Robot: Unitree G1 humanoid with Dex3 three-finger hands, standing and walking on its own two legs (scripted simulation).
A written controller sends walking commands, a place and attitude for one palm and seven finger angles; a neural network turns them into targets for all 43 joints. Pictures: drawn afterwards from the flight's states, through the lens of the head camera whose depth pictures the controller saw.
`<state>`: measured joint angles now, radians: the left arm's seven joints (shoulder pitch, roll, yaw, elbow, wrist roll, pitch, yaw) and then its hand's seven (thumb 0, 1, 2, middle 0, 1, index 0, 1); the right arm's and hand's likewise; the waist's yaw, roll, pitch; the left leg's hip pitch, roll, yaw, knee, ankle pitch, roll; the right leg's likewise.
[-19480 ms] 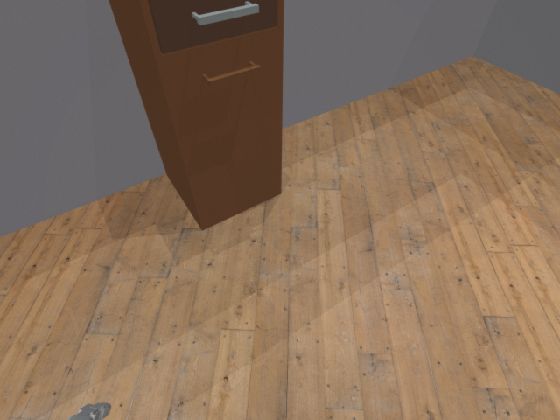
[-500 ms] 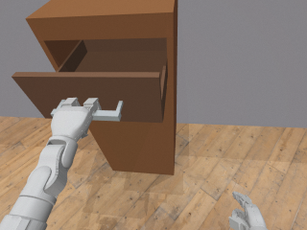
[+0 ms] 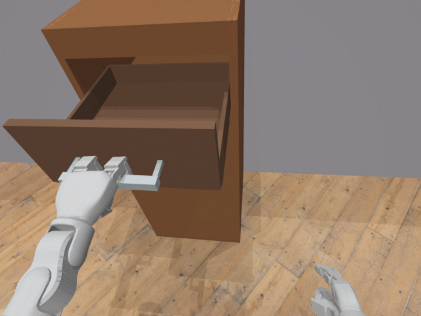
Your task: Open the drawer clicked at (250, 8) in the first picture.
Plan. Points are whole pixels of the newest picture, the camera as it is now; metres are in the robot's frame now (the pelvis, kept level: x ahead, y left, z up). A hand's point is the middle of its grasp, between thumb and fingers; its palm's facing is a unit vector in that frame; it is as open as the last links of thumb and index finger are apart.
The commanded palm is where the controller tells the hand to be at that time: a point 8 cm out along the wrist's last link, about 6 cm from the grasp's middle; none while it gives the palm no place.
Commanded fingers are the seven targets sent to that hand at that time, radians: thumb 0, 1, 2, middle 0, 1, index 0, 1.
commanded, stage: pull the drawer open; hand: left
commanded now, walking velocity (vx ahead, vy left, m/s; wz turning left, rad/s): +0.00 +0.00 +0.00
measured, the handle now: (113, 172) +0.32 +0.23 +0.12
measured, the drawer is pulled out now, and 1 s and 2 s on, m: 0.24 0.30 0.29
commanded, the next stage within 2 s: open the thumb to release the handle in 0.66 s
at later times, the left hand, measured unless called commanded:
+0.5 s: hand (90, 236) +0.21 +0.23 +0.10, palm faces +0.08 -0.06 -1.00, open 5.5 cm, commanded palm +0.16 +0.23 +0.15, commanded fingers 0.00 0.90 0.90 -0.40 -1.35 -0.40 -1.35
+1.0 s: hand (84, 226) +0.22 +0.25 +0.10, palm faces +0.10 -0.06 -0.99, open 6.7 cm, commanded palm +0.19 +0.24 +0.15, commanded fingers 0.00 -0.01 0.51 -0.34 -1.25 -0.34 -1.25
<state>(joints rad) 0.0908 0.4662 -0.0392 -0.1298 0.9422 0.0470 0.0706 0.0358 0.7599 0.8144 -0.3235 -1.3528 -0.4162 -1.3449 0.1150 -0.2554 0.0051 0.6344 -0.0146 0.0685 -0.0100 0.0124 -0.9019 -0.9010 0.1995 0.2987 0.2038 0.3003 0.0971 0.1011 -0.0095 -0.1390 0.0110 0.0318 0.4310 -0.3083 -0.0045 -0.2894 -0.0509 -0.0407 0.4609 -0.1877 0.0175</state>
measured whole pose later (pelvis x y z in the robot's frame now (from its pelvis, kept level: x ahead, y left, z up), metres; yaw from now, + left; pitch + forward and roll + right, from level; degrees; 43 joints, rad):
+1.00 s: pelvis +0.00 +0.00 +0.00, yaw +0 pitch +0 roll +0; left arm 0.30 0.48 0.03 -0.29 0.91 0.04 0.11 0.01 0.53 0.73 -0.38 -1.31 -0.39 -1.31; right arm 0.11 -0.26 0.00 0.64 -0.02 0.05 -0.03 0.01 -0.90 -0.90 0.20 0.30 0.20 0.30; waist 0.11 0.11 0.00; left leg -0.14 0.01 0.02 0.46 -0.33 0.00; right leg -0.28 -0.05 -0.05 0.48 -0.20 0.02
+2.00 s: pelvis -0.03 -0.01 +0.00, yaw +1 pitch -3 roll +1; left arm 0.03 0.53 -0.04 -0.11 0.89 -0.01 0.02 0.00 -0.49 0.30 -0.37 -1.23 -0.39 -1.24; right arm 0.10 -0.26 0.02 0.66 0.00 0.02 -0.05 0.01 -0.90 -0.90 0.20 0.30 0.20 0.30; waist 0.11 0.12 0.03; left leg -0.10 0.01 0.00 0.40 -0.25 -0.02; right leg -0.24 -0.06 -0.06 0.43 -0.14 0.00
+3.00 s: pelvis -0.05 -0.02 +0.00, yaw +1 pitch -3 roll +2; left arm -0.29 0.74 0.12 -0.17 0.72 0.13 -0.30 0.00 -0.50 0.30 -0.32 -1.20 -0.32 -1.20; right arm 0.10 -0.31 0.05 0.60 0.04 0.05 0.00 0.01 -0.90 -0.90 0.20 0.30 0.20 0.30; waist 0.10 0.13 -0.01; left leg -0.16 0.01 0.02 0.46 -0.25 -0.02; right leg -0.30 -0.06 -0.05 0.48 -0.13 0.00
